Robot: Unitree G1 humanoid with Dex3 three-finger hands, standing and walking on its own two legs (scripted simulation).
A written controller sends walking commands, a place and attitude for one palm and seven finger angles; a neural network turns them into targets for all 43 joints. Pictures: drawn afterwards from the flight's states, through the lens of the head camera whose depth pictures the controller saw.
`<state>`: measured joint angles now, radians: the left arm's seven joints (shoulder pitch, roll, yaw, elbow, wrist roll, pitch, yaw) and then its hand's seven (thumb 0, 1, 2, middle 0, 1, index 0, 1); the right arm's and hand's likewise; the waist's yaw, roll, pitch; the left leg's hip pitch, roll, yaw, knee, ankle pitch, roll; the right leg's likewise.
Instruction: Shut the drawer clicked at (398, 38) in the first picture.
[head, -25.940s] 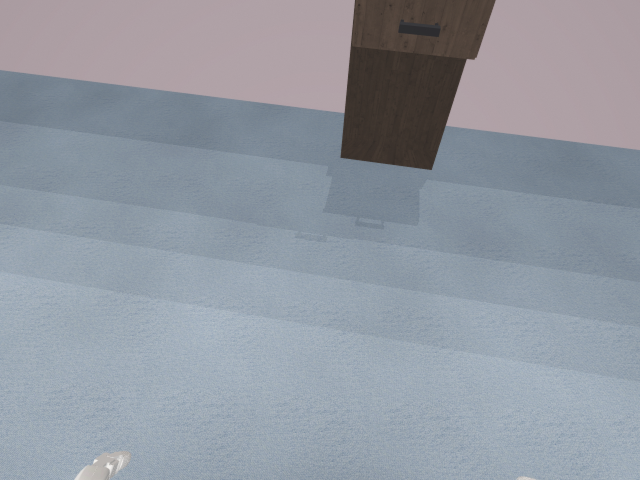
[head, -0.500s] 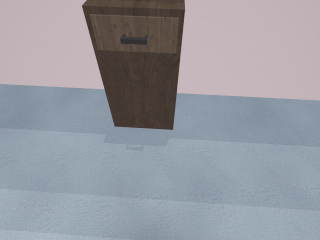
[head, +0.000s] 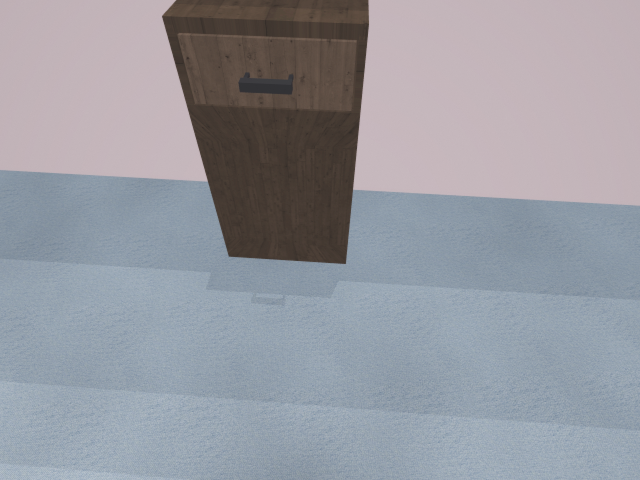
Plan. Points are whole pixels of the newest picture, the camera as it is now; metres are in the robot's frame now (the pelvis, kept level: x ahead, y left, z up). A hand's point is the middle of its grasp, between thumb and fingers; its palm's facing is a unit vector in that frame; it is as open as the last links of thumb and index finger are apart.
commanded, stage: stand and wait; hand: left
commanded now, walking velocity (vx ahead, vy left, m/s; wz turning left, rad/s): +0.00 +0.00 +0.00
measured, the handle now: (267, 81) +0.98 +0.18 +0.00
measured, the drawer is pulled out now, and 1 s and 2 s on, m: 0.00 0.00 0.00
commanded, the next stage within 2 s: none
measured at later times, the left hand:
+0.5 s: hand out of the picture +0.06 +0.21 -0.16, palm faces +0.01 -0.96 -0.28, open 7.3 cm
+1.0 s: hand out of the picture +0.08 +0.23 -0.16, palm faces -0.02 -0.95 -0.31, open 7.3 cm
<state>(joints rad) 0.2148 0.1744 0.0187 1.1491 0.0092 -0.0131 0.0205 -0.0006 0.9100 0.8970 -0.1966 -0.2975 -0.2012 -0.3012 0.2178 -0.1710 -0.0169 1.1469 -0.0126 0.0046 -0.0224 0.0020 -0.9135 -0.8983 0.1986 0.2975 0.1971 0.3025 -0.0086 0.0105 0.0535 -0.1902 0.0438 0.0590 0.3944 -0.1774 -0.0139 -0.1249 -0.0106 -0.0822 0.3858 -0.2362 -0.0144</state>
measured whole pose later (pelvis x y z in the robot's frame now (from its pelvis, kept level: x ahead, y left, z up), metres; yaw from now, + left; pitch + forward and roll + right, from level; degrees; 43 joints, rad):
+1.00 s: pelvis +0.01 -0.01 +0.00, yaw +0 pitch -2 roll +0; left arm 0.12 0.31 0.02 1.14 0.01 -0.02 0.00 0.00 0.91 0.90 -0.20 -0.30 -0.20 -0.30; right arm 0.12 -0.31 -0.01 1.14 -0.01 0.00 0.00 0.00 -0.91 -0.90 0.20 0.30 0.20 0.30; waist -0.01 0.01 0.05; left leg -0.13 0.06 0.06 0.31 -0.15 -0.03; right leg -0.07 0.01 -0.08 0.29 -0.20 -0.03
